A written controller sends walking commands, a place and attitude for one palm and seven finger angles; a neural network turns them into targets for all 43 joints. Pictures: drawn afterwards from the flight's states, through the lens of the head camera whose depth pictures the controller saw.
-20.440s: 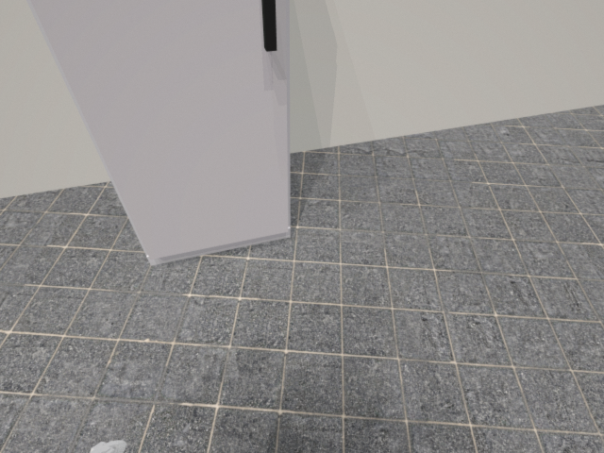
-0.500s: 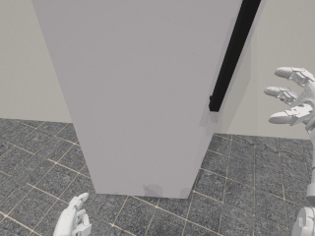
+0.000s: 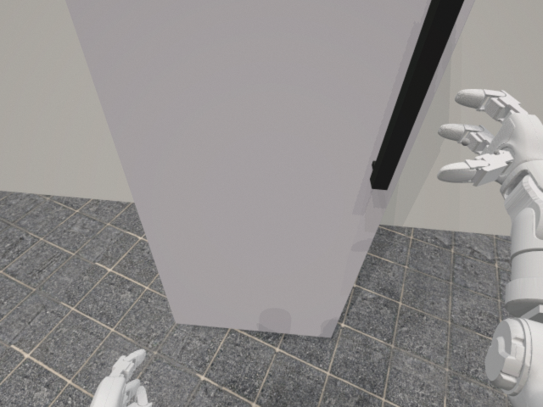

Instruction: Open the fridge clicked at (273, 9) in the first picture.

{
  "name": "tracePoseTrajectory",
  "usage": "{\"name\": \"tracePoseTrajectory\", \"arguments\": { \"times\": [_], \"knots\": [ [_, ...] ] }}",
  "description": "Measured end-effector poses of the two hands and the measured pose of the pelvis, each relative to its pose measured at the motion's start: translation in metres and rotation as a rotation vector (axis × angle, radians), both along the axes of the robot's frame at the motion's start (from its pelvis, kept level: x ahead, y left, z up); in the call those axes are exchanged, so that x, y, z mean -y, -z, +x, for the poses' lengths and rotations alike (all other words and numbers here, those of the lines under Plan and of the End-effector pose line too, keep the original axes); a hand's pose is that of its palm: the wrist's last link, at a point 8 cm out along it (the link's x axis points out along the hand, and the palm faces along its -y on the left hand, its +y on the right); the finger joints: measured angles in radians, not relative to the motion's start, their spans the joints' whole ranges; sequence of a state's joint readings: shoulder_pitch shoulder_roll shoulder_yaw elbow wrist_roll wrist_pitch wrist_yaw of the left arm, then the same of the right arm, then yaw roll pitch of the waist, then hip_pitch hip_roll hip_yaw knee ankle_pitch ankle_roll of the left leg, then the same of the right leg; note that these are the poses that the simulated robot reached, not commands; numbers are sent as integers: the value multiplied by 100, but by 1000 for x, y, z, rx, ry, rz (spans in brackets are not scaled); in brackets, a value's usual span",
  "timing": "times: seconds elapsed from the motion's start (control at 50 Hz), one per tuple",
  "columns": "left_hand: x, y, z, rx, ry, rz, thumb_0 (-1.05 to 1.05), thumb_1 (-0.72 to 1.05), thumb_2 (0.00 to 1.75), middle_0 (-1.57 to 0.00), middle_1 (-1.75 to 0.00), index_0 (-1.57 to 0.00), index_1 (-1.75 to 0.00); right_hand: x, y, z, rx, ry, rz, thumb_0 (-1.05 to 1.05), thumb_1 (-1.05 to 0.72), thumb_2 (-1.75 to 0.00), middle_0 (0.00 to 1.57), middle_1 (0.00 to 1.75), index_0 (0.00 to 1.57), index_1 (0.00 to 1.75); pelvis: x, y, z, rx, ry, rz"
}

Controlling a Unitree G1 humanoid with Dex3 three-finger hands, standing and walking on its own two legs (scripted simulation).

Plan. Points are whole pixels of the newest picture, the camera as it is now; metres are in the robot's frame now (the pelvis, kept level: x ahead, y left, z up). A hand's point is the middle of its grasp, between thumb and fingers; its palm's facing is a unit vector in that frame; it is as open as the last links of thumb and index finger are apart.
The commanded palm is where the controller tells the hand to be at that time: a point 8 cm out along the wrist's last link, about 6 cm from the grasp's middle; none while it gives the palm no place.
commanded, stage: move the hooked fingers beside the handle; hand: right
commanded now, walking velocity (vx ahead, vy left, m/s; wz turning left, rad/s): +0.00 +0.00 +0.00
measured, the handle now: (407, 91) +0.51 -0.15 +0.26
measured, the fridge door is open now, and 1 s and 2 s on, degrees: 0 0 0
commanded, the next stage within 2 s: feel for the door with the fingertips in 1.44 s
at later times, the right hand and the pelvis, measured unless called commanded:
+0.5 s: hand (451, 142) +0.45 -0.22 +0.22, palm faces +0.06 +1.00 -0.01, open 13.9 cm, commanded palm +0.42 -0.27 +0.23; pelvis +0.00 +0.00 +0.00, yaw +2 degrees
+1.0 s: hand (466, 143) +0.42 -0.23 +0.23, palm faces +0.05 +1.00 +0.01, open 14.0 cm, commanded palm +0.41 -0.27 +0.23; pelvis +0.00 +0.00 +0.00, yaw +1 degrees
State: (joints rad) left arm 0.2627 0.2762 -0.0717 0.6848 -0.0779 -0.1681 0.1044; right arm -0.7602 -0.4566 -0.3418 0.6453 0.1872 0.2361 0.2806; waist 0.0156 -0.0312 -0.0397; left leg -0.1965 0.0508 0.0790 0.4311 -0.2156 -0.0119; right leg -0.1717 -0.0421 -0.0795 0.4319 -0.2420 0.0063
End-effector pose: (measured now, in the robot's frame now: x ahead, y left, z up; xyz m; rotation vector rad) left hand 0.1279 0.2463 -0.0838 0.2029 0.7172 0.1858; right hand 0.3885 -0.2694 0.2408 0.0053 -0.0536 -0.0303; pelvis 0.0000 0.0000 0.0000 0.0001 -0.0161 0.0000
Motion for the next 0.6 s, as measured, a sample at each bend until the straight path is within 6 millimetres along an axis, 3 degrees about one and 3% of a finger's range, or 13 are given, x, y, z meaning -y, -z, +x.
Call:
{"name": "tracePoseTrajectory", "arguments": {
  "times": [0.18,0.32,0.4,0.52,0.6],
  "knots": [
    [-12,8,-30,-92,-54,17,1,90,90,-21,-30,-20,-30,13,14,18,-107,49,-28,-1,50,-30,30,120,30,120,-1,1,-1,-20,-1,3],
    [-19,13,-53,-159,-83,40,1,90,90,-20,-30,-20,-30,-2,1,30,3,-21,10,-1,50,-30,30,120,30,120,2,0,2,-31,-8,4],
    [-20,12,-57,-157,-105,30,1,90,90,-20,-30,-20,-30,-4,3,38,-28,-13,29,-1,50,-30,30,120,30,120,2,0,5,-36,-17,3],
    [-18,15,-58,-165,-114,11,1,90,90,-20,-30,-20,-30,6,25,36,-101,35,-17,-1,50,-30,30,120,30,120,3,0,5,-43,-28,1],
    [-15,13,-53,-166,-94,17,1,90,90,-20,-30,-20,-30,6,19,29,-21,19,-13,-1,50,-30,30,120,30,120,3,-1,6,-35,-25,3]
  ]
}}
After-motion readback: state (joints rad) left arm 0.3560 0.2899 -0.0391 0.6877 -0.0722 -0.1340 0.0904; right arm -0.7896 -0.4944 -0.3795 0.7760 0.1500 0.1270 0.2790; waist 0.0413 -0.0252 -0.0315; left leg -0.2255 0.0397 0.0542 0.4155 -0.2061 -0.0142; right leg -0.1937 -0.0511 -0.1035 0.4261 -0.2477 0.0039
